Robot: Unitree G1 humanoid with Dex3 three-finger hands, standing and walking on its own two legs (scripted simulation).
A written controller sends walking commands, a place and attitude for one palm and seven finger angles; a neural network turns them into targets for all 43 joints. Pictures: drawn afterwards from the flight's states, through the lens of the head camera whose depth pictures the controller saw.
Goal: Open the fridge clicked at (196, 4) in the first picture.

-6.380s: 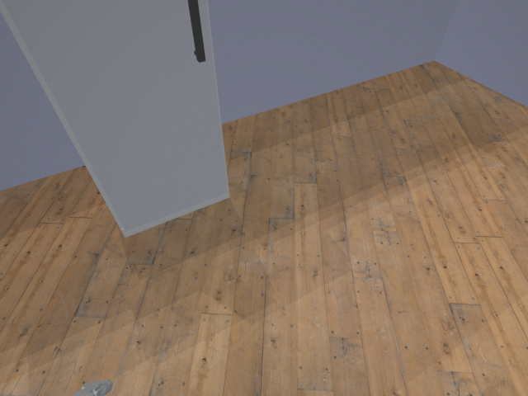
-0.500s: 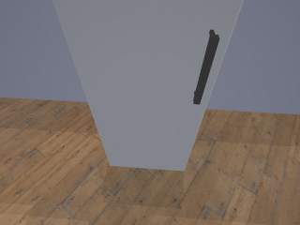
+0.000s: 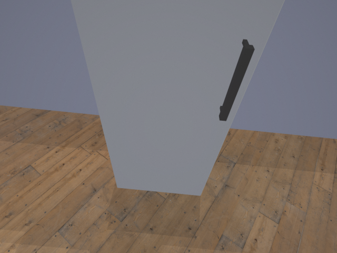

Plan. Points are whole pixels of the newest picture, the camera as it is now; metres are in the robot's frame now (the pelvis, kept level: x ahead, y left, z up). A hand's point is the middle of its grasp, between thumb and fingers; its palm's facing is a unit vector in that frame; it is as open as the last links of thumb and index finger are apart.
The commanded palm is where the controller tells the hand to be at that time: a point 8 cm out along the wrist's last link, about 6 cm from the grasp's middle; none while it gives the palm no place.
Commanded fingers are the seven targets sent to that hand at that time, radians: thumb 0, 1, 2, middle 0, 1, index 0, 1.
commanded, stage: look again from close up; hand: right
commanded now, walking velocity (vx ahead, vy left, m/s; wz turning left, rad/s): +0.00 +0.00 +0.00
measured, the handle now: (232, 84) +0.55 -0.15 +0.14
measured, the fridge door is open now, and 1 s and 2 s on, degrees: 0 0 0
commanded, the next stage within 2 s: shuffle to correct the standing spot in 0.70 s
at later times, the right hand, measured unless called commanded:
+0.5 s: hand out of the picture +0.02 -0.15 -0.17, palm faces +0.02 +0.98 -0.21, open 7.3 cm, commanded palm none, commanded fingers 0.00 -0.90 -0.90 0.20 0.30 0.20 0.30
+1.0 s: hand out of the picture +0.02 -0.16 -0.18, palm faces +0.05 +0.98 -0.20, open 7.3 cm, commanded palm none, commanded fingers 0.00 -0.90 -0.90 0.20 0.30 0.20 0.30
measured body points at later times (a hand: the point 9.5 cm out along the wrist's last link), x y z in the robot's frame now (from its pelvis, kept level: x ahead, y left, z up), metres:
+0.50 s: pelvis +0.01 +0.03 +0.00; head +0.02 +0.03 +0.45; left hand +0.01 +0.25 -0.16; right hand +0.02 -0.21 -0.15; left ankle +0.01 +0.12 -0.74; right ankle -0.02 -0.10 -0.74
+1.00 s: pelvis +0.02 +0.02 +0.00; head +0.03 +0.02 +0.45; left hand +0.02 +0.25 -0.16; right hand +0.02 -0.21 -0.16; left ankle +0.01 +0.12 -0.74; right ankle -0.02 -0.10 -0.74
